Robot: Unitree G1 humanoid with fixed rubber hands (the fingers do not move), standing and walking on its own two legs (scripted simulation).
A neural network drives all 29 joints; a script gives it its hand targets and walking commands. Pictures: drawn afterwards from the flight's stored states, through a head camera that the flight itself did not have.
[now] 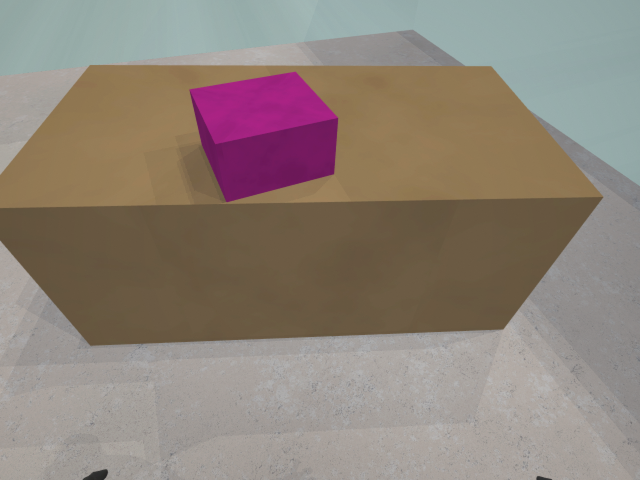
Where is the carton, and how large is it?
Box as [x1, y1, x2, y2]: [189, 72, 337, 201]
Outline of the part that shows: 295,72 189,89 201,142 226,201 333,173 337,117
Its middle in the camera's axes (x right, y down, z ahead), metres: -0.14 -0.26 +0.96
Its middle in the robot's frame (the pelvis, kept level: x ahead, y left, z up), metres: +0.89 +0.14 -0.05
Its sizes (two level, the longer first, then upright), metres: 0.281 0.256 0.159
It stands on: a pedestal, 0.65 m high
